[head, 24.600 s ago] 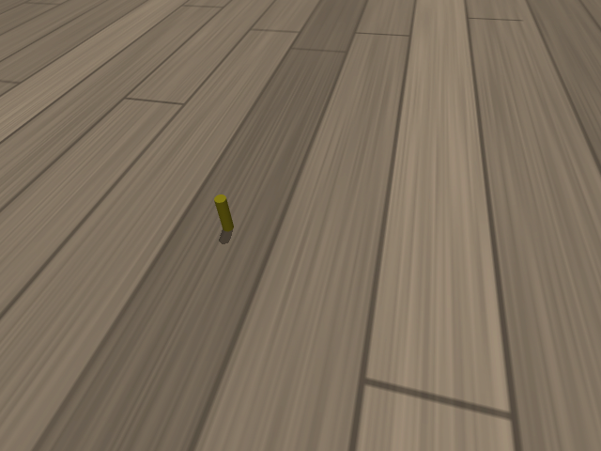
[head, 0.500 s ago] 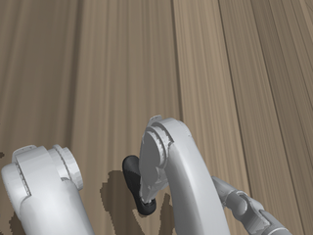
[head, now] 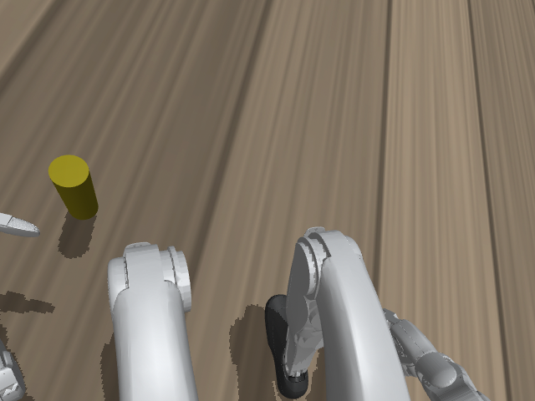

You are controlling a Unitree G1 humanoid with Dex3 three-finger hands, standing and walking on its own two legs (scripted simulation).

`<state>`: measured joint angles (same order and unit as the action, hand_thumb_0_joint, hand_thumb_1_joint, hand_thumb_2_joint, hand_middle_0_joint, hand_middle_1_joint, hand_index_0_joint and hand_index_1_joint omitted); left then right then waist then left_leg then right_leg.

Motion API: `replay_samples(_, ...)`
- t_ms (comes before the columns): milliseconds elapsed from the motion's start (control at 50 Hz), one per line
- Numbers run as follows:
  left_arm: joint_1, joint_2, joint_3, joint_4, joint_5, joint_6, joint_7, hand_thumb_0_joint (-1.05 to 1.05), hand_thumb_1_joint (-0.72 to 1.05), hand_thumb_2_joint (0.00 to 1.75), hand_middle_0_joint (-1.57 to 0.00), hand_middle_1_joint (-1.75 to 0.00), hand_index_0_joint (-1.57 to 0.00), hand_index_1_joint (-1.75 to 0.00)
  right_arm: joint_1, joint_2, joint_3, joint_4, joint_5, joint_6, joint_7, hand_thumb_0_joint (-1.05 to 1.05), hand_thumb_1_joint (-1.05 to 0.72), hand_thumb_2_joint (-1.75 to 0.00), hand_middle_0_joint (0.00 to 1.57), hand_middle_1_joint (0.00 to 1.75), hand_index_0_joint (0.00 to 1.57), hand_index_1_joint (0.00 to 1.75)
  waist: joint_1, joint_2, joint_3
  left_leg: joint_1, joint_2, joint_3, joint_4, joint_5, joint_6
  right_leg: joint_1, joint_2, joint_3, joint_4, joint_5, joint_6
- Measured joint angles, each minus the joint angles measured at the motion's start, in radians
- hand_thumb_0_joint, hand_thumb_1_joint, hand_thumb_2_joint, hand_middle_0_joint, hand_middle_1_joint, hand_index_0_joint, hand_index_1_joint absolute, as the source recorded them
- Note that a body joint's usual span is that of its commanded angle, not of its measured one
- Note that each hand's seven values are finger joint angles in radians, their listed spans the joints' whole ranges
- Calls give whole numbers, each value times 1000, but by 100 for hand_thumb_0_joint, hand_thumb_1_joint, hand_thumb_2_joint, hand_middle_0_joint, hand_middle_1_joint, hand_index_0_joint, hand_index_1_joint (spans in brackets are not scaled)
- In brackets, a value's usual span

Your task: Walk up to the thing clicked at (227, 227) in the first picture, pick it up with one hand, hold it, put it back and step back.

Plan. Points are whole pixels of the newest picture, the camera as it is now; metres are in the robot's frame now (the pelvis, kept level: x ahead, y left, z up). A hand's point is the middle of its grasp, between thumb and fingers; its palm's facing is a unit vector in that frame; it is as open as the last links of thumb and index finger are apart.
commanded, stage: home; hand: left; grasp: from the side
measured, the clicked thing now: (77, 191) +0.44 +0.28 -0.23
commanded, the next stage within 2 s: none
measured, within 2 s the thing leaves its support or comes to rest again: neither
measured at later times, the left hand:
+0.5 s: hand out of the picture +0.28 +0.32 +0.06, palm faces +0.22 -0.86 -0.47, open 17.5 cm
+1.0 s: hand out of the picture +0.25 +0.22 +0.28, palm faces +0.30 -0.89 -0.35, open 17.5 cm
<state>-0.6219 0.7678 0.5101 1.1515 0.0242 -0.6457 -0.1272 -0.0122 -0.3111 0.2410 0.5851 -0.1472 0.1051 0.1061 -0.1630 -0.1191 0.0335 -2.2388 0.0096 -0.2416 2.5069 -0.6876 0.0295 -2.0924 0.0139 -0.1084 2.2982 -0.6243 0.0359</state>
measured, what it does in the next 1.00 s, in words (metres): rises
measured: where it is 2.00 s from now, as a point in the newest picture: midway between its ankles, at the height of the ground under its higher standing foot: (226, 385)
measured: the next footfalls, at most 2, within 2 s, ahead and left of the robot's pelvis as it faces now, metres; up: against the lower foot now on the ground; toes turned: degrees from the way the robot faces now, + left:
none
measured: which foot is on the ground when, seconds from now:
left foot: down 0.00-1.00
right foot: down 0.00-1.00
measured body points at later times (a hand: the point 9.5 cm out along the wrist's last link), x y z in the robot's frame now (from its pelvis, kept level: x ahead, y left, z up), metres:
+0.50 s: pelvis +0.02 -0.02 +0.16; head +0.20 +0.04 +0.56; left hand +0.27 +0.36 +0.09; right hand +0.22 -0.24 +0.03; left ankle +0.08 +0.11 -0.29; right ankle +0.14 -0.15 -0.29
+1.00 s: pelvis +0.09 -0.02 +0.36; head +0.15 +0.00 +0.80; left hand +0.23 +0.26 +0.30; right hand +0.28 -0.25 +0.27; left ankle +0.08 +0.11 -0.29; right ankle +0.14 -0.15 -0.29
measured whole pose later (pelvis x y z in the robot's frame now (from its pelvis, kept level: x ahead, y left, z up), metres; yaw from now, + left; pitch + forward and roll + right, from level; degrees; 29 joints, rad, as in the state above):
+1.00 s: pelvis +0.09 -0.02 +0.36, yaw +11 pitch +16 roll -2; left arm 0.28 0.24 0.05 0.18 -0.01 0.23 0.18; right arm 0.26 -0.22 0.01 0.50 0.05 -0.01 -0.17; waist -0.05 0.02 -0.17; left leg -0.93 0.06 -0.05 1.20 -0.54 -0.04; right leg -0.91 -0.03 -0.05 1.15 -0.52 0.02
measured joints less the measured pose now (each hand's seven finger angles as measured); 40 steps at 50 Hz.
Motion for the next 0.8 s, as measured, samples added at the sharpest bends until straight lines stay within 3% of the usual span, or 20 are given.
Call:
replay_samples(60,10,0,15,-70,60,88,19,-2,-60,8,-7,-6,-7,-7,16,17,-40,-6,26,14,-6,0,-94,-91,21,30,21,30,3,18,-37,10,1,22,-38,3,0,1,-9,14,-21,-4,-11)
replay_samples(120,23,6,5,-120,83,154,35,-2,-60,7,-7,-6,-7,-7,44,23,-82,-5,52,26,-10,0,-94,-91,21,30,21,30,12,47,-76,21,3,53,-82,4,3,1,-19,35,-44,-13,-20)
replay_samples(220,107,-30,-27,-224,84,277,55,-1,-60,4,-6,-5,-6,-6,96,21,-160,6,97,52,-17,0,-92,-91,21,30,21,30,54,116,-139,44,10,109,-169,6,12,1,-29,76,-100,-19,-19)
replay_samples(340,303,-169,-120,-474,72,446,73,-1,-60,2,-5,-4,-5,-5,126,29,-220,-5,152,78,-36,0,-90,-90,20,30,21,30,109,157,-166,143,22,155,-308,12,7,65,-34,111,-208,-9,15)
replay_samples(420,431,-253,-185,-636,59,536,107,-1,-58,3,-5,-5,-5,-5,127,51,-228,-38,183,73,-76,1,-90,-90,21,30,21,30,122,146,-166,258,29,166,-430,20,-11,161,-36,114,-312,3,32)
replay_samples(500,507,-305,-229,-716,47,602,151,-1,-55,5,-6,-5,-6,-6,121,71,-228,-62,195,45,-122,1,-90,-90,21,30,21,30,125,123,-176,392,32,168,-568,34,-34,280,-42,104,-431,12,19)
replay_samples(640,603,-367,-292,-767,19,672,222,-1,-55,5,-6,-5,-6,-6,117,69,-238,-82,191,-18,-189,1,-90,-90,21,30,21,30,123,125,-210,648,38,167,-784,47,-58,526,-46,83,-626,15,-5)
replay_samples(800,708,-452,-371,-805,-8,761,263,-1,-55,5,-5,-5,-6,-6,158,66,-245,-88,194,-72,-227,1,-90,-90,20,30,21,30,118,139,-213,953,48,177,-1031,84,-67,827,-42,72,-864,46,-17)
